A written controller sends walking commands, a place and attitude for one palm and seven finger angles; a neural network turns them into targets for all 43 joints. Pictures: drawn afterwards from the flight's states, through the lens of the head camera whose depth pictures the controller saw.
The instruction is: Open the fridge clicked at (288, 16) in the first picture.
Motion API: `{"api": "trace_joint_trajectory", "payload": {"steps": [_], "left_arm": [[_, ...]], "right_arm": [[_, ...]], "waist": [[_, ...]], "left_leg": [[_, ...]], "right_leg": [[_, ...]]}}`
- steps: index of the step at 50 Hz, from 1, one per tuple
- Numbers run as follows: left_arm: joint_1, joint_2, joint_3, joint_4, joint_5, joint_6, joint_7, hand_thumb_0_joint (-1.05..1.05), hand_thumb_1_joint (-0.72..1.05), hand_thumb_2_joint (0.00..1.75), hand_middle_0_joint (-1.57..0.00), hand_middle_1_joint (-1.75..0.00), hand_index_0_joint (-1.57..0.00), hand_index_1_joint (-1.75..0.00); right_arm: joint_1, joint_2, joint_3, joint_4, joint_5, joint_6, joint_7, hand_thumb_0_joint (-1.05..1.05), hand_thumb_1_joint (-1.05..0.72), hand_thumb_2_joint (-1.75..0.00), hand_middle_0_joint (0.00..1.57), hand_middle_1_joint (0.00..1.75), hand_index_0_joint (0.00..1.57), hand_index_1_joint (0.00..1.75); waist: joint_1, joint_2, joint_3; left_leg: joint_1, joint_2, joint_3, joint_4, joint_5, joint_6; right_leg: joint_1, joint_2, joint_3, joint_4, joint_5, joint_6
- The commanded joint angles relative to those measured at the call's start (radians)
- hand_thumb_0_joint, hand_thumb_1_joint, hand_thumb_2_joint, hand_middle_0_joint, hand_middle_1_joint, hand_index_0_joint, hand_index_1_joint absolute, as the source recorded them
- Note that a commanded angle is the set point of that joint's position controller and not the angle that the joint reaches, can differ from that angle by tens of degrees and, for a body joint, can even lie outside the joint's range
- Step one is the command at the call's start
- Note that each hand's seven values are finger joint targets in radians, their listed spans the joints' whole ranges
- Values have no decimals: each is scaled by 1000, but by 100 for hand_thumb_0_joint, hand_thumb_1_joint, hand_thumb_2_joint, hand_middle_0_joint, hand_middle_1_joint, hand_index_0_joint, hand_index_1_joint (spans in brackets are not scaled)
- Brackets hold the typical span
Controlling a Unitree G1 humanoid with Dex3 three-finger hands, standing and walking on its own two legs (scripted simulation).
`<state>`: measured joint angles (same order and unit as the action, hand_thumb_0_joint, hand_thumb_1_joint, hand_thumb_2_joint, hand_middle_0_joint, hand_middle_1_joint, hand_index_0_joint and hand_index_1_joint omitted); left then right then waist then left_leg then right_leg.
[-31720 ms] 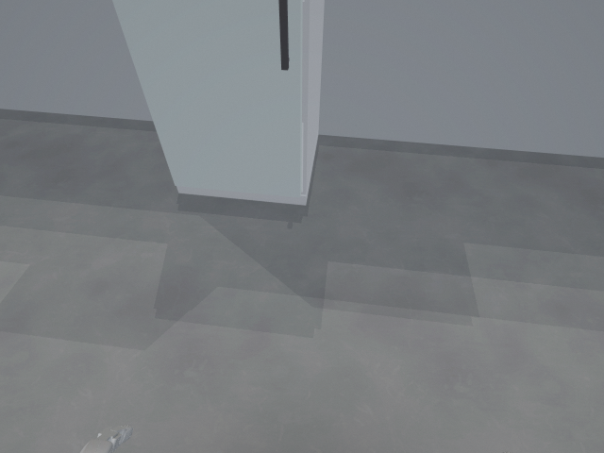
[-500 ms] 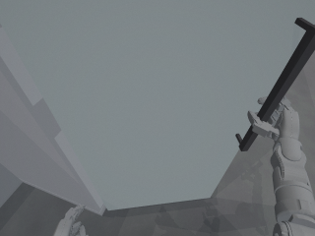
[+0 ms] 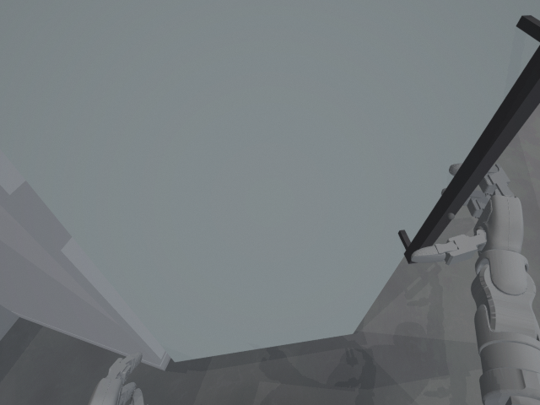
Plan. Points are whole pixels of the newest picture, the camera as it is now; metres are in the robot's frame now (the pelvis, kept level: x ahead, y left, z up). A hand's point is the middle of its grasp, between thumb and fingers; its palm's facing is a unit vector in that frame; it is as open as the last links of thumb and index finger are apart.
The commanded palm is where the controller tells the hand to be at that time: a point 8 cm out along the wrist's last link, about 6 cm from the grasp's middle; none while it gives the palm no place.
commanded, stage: slip the hand off the handle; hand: right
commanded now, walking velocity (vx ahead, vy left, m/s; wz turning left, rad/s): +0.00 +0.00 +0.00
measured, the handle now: (454, 174) +0.41 -0.23 +0.15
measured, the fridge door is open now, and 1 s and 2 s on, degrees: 64 64 64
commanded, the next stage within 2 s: draw the hand back to the body in 1.28 s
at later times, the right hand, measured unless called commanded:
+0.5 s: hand (501, 227) +0.36 -0.30 +0.10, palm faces +0.28 +0.94 -0.20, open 14.6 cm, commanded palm +0.33 -0.34 +0.11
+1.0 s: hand (532, 271) +0.29 -0.32 +0.10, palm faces +0.29 +0.93 -0.22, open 14.6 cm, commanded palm +0.25 -0.35 +0.11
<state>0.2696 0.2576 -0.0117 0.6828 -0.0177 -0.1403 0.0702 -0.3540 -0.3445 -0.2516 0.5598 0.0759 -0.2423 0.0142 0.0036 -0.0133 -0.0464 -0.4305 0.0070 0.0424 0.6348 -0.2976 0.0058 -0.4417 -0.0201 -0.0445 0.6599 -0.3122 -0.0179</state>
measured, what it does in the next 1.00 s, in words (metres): stands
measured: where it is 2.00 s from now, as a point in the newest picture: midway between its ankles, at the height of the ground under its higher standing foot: outside the picture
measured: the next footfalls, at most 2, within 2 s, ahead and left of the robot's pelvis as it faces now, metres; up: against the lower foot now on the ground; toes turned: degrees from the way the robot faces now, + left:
none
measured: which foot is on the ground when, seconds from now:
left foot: down 0.00-1.00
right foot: down 0.00-1.00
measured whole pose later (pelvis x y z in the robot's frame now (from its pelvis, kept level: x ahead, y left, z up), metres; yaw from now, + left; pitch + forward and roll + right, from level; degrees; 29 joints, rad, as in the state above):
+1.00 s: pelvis +0.00 -0.01 -0.01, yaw -1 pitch +5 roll +2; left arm 0.29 0.26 -0.02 0.64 -0.03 -0.11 0.10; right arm -0.06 -0.44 -0.43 0.35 0.18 -0.24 0.21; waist -0.01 -0.03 -0.08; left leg -0.45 0.01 0.05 0.69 -0.33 -0.01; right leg -0.48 -0.02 -0.03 0.75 -0.36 -0.03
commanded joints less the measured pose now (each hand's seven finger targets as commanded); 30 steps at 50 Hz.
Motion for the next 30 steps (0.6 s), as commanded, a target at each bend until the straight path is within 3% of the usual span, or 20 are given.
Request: {"api": "trace_joint_trajectory", "payload": {"steps": [1,2,3,4,5,7,9,11,13,16,17,19,20,21,24,28,30], "left_arm": [[-11,154,52,-122,-3,-17,11,0,90,90,-20,-30,-20,-30],[-20,150,51,-128,-8,-11,14,0,90,90,-20,-30,-20,-30],[-32,146,52,-137,-9,-10,15,0,90,90,-20,-30,-20,-30],[-34,144,55,-138,-3,-7,16,0,90,90,-20,-30,-20,-30],[-24,138,56,-144,-2,-7,12,0,90,90,-20,-30,-20,-30],[-27,135,57,-153,-1,-10,8,0,90,90,-20,-30,-20,-30],[-21,135,56,-136,-2,-10,9,0,90,90,-20,-30,-20,-30],[-12,147,59,-137,-8,-6,8,0,90,90,-20,-30,-20,-30],[-20,148,59,-137,-16,-3,16,0,90,90,-20,-30,-20,-30],[-15,150,59,-143,-17,-1,20,0,90,90,-20,-30,-20,-30],[-16,152,58,-140,-18,1,22,0,90,90,-20,-30,-20,-30],[-16,155,56,-136,-14,7,27,0,90,90,-20,-30,-20,-30],[-15,150,53,-140,-11,6,25,0,90,90,-20,-30,-20,-30],[-12,152,55,-140,-9,5,25,0,90,90,-20,-30,-20,-30],[-15,152,52,-135,-6,8,29,0,90,90,-20,-30,-20,-30],[-13,159,47,-133,-13,10,33,0,90,90,-20,-30,-20,-30],[-7,158,46,-137,-15,14,34,0,90,90,-20,-30,-20,-30]], "right_arm": [[-288,-319,-150,-141,-4,-42,-3,0,55,-20,25,115,25,115],[-310,-330,-162,-159,0,-40,0,0,55,-20,25,115,25,115],[-337,-316,-145,-198,-2,-46,10,0,55,-20,25,115,25,115],[-338,-333,-175,-233,1,-56,9,0,55,-20,25,115,25,115],[-299,-328,-173,-258,1,-64,20,0,55,-20,25,115,25,115],[-261,-301,-147,-310,14,-77,45,0,55,-20,25,115,25,115],[-297,-267,-117,-303,20,-81,66,0,55,-20,25,115,25,115],[-249,-285,-131,-249,36,-62,94,0,55,-20,25,115,25,115],[-285,-272,-109,-234,45,-40,117,0,55,-20,25,115,25,115],[-264,-297,-135,-244,51,-22,129,0,55,-20,25,115,25,115],[-278,-317,-148,-243,52,-21,131,0,55,-20,25,115,25,115],[-284,-376,-203,-258,45,-35,122,0,55,-20,25,115,25,115],[-294,-359,-187,-254,43,-42,125,0,55,-20,25,115,25,115],[-303,-392,-211,-255,40,-52,125,0,55,-20,25,115,25,115],[-318,-391,-214,-258,42,-77,127,0,55,-20,25,115,25,115],[-349,-421,-216,-166,46,-68,158,0,55,-20,25,115,25,115],[-301,-410,-210,-116,48,-53,174,0,55,-20,25,115,25,115]], "waist": [[0,37,-250],[2,61,-249],[1,27,-269],[-12,-13,-294],[-22,-44,-357],[-21,-85,-384],[5,-96,-341],[5,-47,-300],[19,-35,-272],[-1,-63,-297],[6,-48,-296],[-5,-57,-291],[-3,-65,-309],[-4,-65,-316],[-1,-90,-312],[12,-83,-276],[3,-81,-269]], "left_leg": [[90,-10,-11,-59,260,9],[95,-8,-12,-60,254,7],[99,-7,-15,-55,257,9],[118,-8,-17,-45,291,15],[130,-13,-13,-29,331,18],[113,-17,-8,-19,355,18],[64,-22,-3,-19,332,17],[47,-26,2,-27,306,17],[29,-23,4,-34,270,16],[37,-22,5,-30,271,22],[31,-22,6,-30,262,20],[45,-23,4,-25,254,24],[45,-23,3,-21,265,24],[39,-24,4,-18,252,24],[24,-26,4,-15,223,25],[-6,-26,2,-23,149,23],[2,-25,2,-29,135,26]], "right_leg": [[102,15,24,-65,263,-12],[93,15,21,-67,247,-13],[105,16,18,-65,253,-12],[129,16,20,-58,299,-13],[169,14,23,-48,369,-9],[214,6,30,-31,451,0],[224,0,42,-17,465,3],[189,-2,50,-23,422,6],[174,1,50,-31,357,6],[183,4,58,-31,379,8],[180,4,58,-30,360,8],[159,6,62,-29,354,7],[165,10,59,-25,363,6],[166,8,66,-25,360,10],[167,7,70,-21,343,9],[120,10,73,-31,229,7],[100,12,68,-36,204,2]]}}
